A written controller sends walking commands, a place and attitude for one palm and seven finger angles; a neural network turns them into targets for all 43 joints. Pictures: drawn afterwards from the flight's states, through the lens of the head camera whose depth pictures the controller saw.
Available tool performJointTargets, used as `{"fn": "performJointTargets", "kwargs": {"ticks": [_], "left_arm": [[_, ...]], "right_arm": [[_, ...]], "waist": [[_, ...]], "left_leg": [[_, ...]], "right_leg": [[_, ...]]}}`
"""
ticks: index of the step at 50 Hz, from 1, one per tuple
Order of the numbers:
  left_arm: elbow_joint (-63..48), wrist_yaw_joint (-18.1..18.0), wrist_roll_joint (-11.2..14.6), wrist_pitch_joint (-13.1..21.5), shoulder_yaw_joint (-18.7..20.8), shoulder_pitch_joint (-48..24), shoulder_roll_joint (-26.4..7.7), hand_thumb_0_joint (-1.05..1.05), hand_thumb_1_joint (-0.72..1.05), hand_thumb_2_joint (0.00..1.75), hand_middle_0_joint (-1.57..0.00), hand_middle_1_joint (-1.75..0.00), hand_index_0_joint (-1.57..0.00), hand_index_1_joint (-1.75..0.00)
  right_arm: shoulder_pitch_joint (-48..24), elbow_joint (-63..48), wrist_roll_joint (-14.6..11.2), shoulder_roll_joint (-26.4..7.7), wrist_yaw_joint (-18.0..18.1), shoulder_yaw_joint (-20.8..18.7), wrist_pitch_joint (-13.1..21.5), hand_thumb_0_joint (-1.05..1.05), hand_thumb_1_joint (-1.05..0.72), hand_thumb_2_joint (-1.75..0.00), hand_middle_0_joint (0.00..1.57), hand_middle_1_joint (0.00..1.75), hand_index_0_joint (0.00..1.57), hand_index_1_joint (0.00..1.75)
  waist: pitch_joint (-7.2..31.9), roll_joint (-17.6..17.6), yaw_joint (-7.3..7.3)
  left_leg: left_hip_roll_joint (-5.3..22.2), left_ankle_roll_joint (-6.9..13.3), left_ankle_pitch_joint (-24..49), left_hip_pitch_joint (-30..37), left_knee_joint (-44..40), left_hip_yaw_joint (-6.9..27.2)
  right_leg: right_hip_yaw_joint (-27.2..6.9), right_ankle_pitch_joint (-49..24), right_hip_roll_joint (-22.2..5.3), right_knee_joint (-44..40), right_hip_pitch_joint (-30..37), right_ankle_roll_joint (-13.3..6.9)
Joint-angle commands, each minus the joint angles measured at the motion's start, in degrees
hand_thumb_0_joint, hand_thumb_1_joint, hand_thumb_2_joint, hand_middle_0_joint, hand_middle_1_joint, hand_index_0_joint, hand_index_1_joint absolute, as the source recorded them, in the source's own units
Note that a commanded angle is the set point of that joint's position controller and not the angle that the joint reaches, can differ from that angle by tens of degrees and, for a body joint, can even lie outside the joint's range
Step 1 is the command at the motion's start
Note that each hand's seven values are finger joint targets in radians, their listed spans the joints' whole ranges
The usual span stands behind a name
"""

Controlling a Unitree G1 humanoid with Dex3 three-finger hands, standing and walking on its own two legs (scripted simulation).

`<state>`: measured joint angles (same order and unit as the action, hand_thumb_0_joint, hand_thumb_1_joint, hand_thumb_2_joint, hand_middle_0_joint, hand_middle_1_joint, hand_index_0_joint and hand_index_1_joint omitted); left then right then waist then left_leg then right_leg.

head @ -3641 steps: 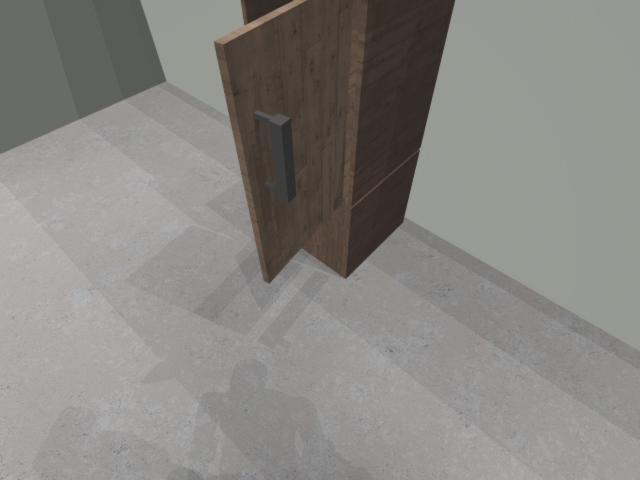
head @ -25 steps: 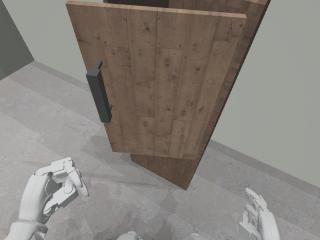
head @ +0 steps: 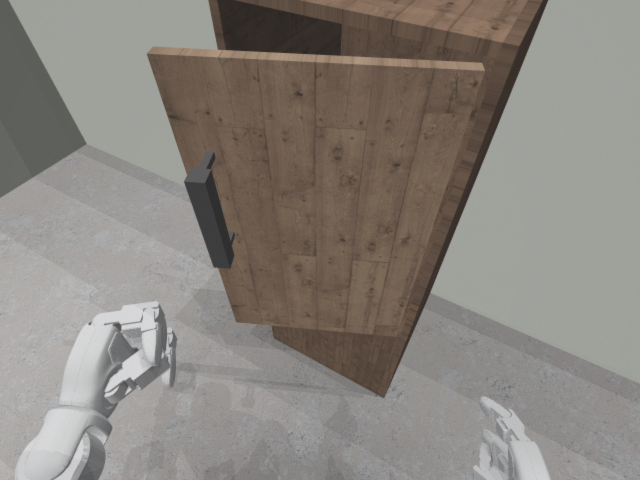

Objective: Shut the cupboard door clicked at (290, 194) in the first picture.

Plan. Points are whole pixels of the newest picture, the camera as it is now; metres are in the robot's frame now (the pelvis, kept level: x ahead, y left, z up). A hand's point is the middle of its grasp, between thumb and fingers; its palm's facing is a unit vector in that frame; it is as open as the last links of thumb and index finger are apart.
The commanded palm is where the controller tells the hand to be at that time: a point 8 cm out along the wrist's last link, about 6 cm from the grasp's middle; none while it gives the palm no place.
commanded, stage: raise the hand and make a fist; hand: left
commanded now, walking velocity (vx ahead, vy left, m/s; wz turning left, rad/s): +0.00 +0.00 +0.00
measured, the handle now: (216, 212) +0.45 +0.18 +0.08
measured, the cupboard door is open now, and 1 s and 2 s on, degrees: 24 24 24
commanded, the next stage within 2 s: bring the fist close to the handle in 0.24 s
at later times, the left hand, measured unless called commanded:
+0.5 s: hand (179, 354) +0.24 +0.17 +0.09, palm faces +0.00 -1.00 -0.06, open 3.2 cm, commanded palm +0.22 +0.22 +0.09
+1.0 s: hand (205, 301) +0.30 +0.16 +0.08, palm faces -0.06 -1.00 -0.03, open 3.1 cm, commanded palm +0.28 +0.21 +0.09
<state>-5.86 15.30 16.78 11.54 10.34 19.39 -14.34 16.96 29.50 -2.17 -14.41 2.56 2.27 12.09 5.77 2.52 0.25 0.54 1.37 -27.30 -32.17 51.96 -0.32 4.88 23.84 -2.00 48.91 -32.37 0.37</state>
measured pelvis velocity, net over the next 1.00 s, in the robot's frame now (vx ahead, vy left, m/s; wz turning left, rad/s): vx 0.00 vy -0.02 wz -0.01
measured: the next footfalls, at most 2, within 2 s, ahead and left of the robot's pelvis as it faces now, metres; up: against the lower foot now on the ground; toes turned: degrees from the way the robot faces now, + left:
none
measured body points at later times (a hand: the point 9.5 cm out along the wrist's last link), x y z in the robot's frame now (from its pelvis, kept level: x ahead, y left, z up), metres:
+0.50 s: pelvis +0.00 -0.02 +0.00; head +0.03 -0.03 +0.45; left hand +0.23 +0.22 +0.09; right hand +0.17 -0.25 -0.07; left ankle -0.01 +0.10 -0.70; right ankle +0.01 -0.13 -0.70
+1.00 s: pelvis +0.00 -0.02 +0.00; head +0.04 -0.03 +0.45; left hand +0.30 +0.21 +0.09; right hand +0.15 -0.27 -0.08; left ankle -0.01 +0.10 -0.70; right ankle +0.01 -0.13 -0.70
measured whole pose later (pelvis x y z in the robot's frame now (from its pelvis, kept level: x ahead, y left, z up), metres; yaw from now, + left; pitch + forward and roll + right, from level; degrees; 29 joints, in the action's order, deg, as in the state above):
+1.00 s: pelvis +0.00 -0.02 +0.00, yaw +0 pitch +8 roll +0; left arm 13.5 15.2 15.2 13.9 10.8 -0.8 -14.7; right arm 15.5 33.1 -2.3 -15.5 3.1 1.0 9.9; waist 4.1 2.0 1.1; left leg 0.9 0.0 -25.3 -31.5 48.7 -0.7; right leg 4.5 23.1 -1.5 48.0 -33.0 -1.0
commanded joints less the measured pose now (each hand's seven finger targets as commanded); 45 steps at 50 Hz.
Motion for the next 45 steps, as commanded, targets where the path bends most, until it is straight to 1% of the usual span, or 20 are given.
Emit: {"fn": "performJointTargets", "kwargs": {"ticks": [1,4,7,9,10,13,14,15,17,19,23,28,29,32,34,39,40,42,44,45], "left_arm": [[-11.8,0.0,0.9,2.8,5.7,-3.6,-8.7,0.0,0.9,0.9,-1.3,-1.5,-1.3,-1.5],[-16.3,-2.3,0.9,7.0,7.9,-5.8,-10.5,0.0,0.9,0.9,-1.3,-1.5,-1.3,-1.5],[-15.3,-3.1,0.7,9.6,5.7,-4.7,-7.5,0.0,0.9,0.9,-1.3,-1.5,-1.3,-1.5],[-12.3,-2.3,0.3,9.2,3.8,-3.3,-6.1,0.0,0.9,0.9,-1.3,-1.5,-1.3,-1.5],[-11.4,-1.6,0.2,8.5,2.3,-2.6,-5.1,0.0,0.9,0.9,-1.3,-1.5,-1.3,-1.5],[-8.9,0.2,0.0,5.5,1.2,-1.6,-5.3,0.0,0.9,0.9,-1.3,-1.5,-1.3,-1.5],[-8.2,0.4,-0.1,4.7,2.1,-1.3,-6.5,0.0,0.9,0.9,-1.3,-1.5,-1.3,-1.5],[-9.4,0.7,0.1,4.2,2.4,-1.8,-6.8,0.0,0.9,0.9,-1.3,-1.5,-1.3,-1.5],[-11.6,0.2,0.5,4.5,4.4,-3.5,-8.2,0.0,0.9,0.9,-1.3,-1.5,-1.3,-1.5],[-13.3,-1.4,0.6,6.1,5.8,-9.9,-9.9,0.0,0.9,0.9,-1.3,-1.5,-1.3,-1.5],[-10.3,-2.9,0.6,9.4,5.7,-13.1,-8.1,0.0,0.9,0.9,-1.3,-1.5,-1.3,-1.5],[-3.2,-0.2,-0.4,6.5,1.6,-14.3,-6.1,0.0,0.9,0.9,-1.3,-1.5,-1.3,-1.5],[-0.4,0.4,-0.2,5.1,2.7,-13.0,-7.3,0.0,0.9,0.9,-1.3,-1.5,-1.3,-1.5],[-0.6,1.0,0.2,3.7,4.6,-17.3,-9.4,0.0,0.9,0.9,-1.3,-1.5,-1.3,-1.5],[-0.3,0.1,0.8,4.1,8.7,-19.0,-12.8,0.0,0.9,0.9,-1.3,-1.5,-1.3,-1.5],[-0.4,-1.8,1.1,8.1,8.4,-25.9,-11.4,0.0,0.9,0.9,-1.3,-1.5,-1.3,-1.5],[0.6,-1.7,0.5,8.4,6.9,-25.9,-10.1,0.0,0.9,0.9,-1.3,-1.5,-1.3,-1.5],[3.2,-1.1,-0.1,8.1,3.7,-27.1,-7.6,0.0,0.9,0.9,-1.3,-1.5,-1.3,-1.5],[8.1,-0.2,-0.5,6.7,3.8,-26.1,-8.5,0.0,0.9,0.9,-1.3,-1.5,-1.3,-1.5],[9.1,0.3,-0.6,5.9,2.1,-27.9,-7.1,0.0,0.9,0.9,-1.3,-1.5,-1.3,-1.5]], "right_arm": [[-4.5,-9.9,0.0,-7.2,1.1,-3.6,3.2,0.0,-0.9,-0.9,0.2,0.3,0.2,0.3],[-4.5,-9.4,0.5,-6.4,1.0,-3.3,3.4,0.0,-0.9,-0.9,0.2,0.3,0.2,0.3],[-4.2,-8.5,0.4,-6.0,0.6,-3.2,3.9,0.0,-0.9,-0.9,0.2,0.3,0.2,0.3],[-3.9,-8.0,0.3,-6.5,0.4,-3.5,3.6,0.0,-0.9,-0.9,0.2,0.3,0.2,0.3],[-4.0,-8.0,0.0,-6.7,0.3,-3.6,3.6,0.0,-0.9,-0.9,0.2,0.3,0.2,0.3],[-4.1,-8.5,-0.4,-7.2,0.5,-3.7,3.2,0.0,-0.9,-0.9,0.2,0.3,0.2,0.3],[-4.2,-8.5,-0.4,-7.4,0.7,-3.9,3.0,0.0,-0.9,-0.9,0.2,0.3,0.2,0.3],[-4.4,-9.1,-0.4,-7.3,0.8,-3.9,2.9,0.0,-0.9,-0.9,0.2,0.3,0.2,0.3],[-4.8,-9.5,-0.3,-7.1,1.1,-3.7,2.8,0.0,-0.9,-0.9,0.2,0.3,0.2,0.3],[-5.0,-8.8,0.1,-7.0,1.5,-3.3,2.7,0.0,-0.9,-0.9,0.2,0.3,0.2,0.3],[-4.8,-7.2,0.2,-6.5,1.4,-3.2,3.5,0.0,-0.9,-0.9,0.2,0.3,0.2,0.3],[-4.5,-6.6,-0.4,-7.1,1.3,-3.5,3.3,0.0,-0.9,-0.9,0.2,0.3,0.2,0.3],[-4.0,-6.5,-0.3,-7.5,1.4,-3.5,3.0,0.0,-0.9,-0.9,0.2,0.3,0.2,0.3],[-4.6,-7.0,-0.3,-7.5,1.6,-3.5,2.3,0.0,-0.9,-0.9,0.2,0.3,0.2,0.3],[-4.9,-6.9,-0.1,-7.6,1.8,-3.5,1.8,0.0,-0.9,-0.9,0.2,0.3,0.2,0.3],[-5.3,-5.9,0.0,-6.7,1.6,-3.4,1.8,0.0,-0.9,-0.9,0.2,0.3,0.2,0.3],[-5.1,-5.5,-0.1,-6.6,1.4,-3.5,1.8,0.0,-0.9,-0.9,0.2,0.3,0.2,0.3],[-4.3,-4.7,-0.2,-6.9,1.2,-3.6,2.0,0.0,-0.9,-0.9,0.2,0.3,0.2,0.3],[-3.3,-4.2,-0.3,-7.7,1.2,-3.9,1.4,0.0,-0.9,-0.9,0.2,0.3,0.2,0.3],[-3.5,-4.5,-0.5,-7.7,1.2,-3.9,1.2,0.0,-0.9,-0.9,0.2,0.3,0.2,0.3]], "waist": [[8.6,-3.1,-0.96],[9.9,0.0,-1.63],[9.4,2.2,-0.89],[8.2,0.4,0.04],[7.7,1.1,0.22],[5.7,-0.2,0.46],[5.8,-2.1,0.47],[6.8,-1.7,0.12],[7.9,-1.9,-0.24],[7.4,-2.7,0.36],[7.7,-1.4,0.71],[8.0,0.2,0.99],[7.7,-2.5,0.91],[9.4,-3.4,0.48],[10.0,-4.7,-0.49],[11.4,-1.5,-0.28],[11.4,0.6,0.03],[10.6,1.2,0.93],[8.9,-2.3,1.26],[7.8,-3.3,1.81]], "left_leg": [[-0.9,-0.9,17.7,2.8,-9.4,2.0],[-0.7,-1.1,20.1,4.5,-9.1,2.0],[-0.8,-1.3,19.8,4.8,-8.7,1.7],[-0.7,-1.0,18.8,4.0,-8.2,1.7],[-0.7,-1.0,18.2,3.9,-8.3,1.6],[-1.0,-0.8,14.8,2.2,-8.7,1.4],[-0.9,-0.5,14.8,1.8,-8.5,1.4],[-1.1,-0.5,15.0,1.9,-8.6,1.2],[-1.1,-0.5,15.0,2.5,-8.8,1.3],[-1.0,-0.5,14.6,2.5,-8.5,1.5],[-1.1,-0.6,13.5,3.0,-8.1,1.4],[-1.3,-0.5,13.2,2.7,-8.4,0.8],[-1.3,-0.4,13.6,1.6,-8.2,0.8],[-1.5,-0.3,14.6,1.6,-8.5,0.4],[-1.3,-0.4,15.9,1.2,-8.5,0.4],[-1.4,-0.5,17.6,3.5,-9.0,0.1],[-1.4,-0.6,17.8,4.2,-9.1,-0.2],[-1.3,-0.7,17.2,4.7,-9.3,0.0],[-1.0,-0.5,16.5,3.3,-9.4,0.2],[-1.2,-0.4,15.4,2.7,-9.4,0.0]], "right_leg": [[-0.7,-14.8,2.0,-6.2,8.1,-1.3],[-0.7,-16.3,2.3,-5.0,8.4,-1.7],[-0.7,-15.8,2.3,-4.7,7.0,-1.7],[-0.7,-15.2,2.4,-5.0,6.1,-1.5],[-0.8,-15.0,2.3,-5.4,5.9,-1.4],[-1.3,-12.3,1.9,-7.0,5.6,-1.2],[-1.8,-12.2,1.9,-7.5,6.3,-1.1],[-2.1,-12.6,1.6,-7.6,7.2,-1.0],[-2.1,-12.2,1.7,-7.6,7.5,-1.0],[-2.2,-11.4,1.8,-7.3,7.1,-1.0],[-2.3,-10.1,1.9,-7.0,5.4,-1.0],[-2.9,-10.6,1.4,-7.8,5.7,-0.9],[-3.5,-11.1,1.3,-8.4,6.9,-0.7],[-4.3,-12.5,0.7,-9.0,8.9,-0.4],[-4.7,-13.5,0.8,-8.9,10.9,-0.5],[-4.3,-16.0,1.1,-7.9,11.0,-0.7],[-4.1,-16.5,1.1,-7.7,10.2,-0.8],[-3.5,-16.2,1.3,-7.7,8.2,-0.8],[-3.5,-15.4,1.4,-8.4,8.0,-0.8],[-3.8,-14.5,1.2,-8.9,7.3,-0.5]]}}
